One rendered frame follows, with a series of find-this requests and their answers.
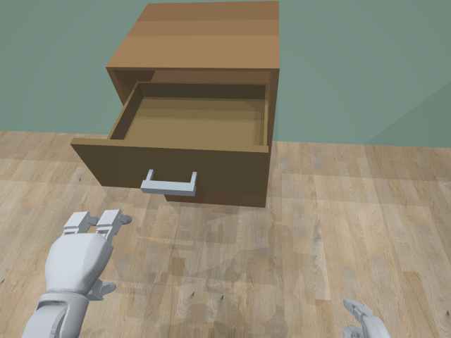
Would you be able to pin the handle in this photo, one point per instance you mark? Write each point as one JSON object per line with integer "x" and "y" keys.
{"x": 171, "y": 188}

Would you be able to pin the drawer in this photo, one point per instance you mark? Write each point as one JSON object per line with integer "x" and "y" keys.
{"x": 217, "y": 129}

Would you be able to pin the left robot hand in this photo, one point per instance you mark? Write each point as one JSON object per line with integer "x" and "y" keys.
{"x": 77, "y": 258}

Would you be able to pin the right robot hand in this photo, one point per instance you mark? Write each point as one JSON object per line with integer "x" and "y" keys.
{"x": 372, "y": 327}

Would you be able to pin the cabinet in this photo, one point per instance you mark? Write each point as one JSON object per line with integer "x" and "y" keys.
{"x": 234, "y": 41}

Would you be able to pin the left robot forearm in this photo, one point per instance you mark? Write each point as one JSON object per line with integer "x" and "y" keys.
{"x": 58, "y": 314}

